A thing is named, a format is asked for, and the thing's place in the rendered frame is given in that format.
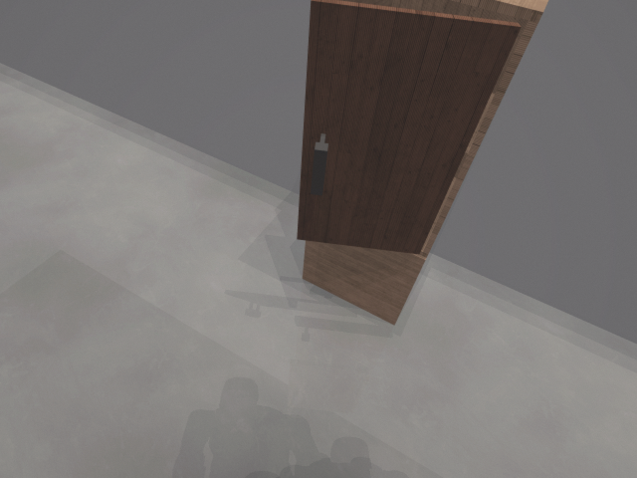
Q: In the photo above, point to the handle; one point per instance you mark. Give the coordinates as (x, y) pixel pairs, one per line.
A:
(319, 166)

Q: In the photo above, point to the cupboard door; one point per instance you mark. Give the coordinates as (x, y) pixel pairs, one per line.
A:
(398, 94)

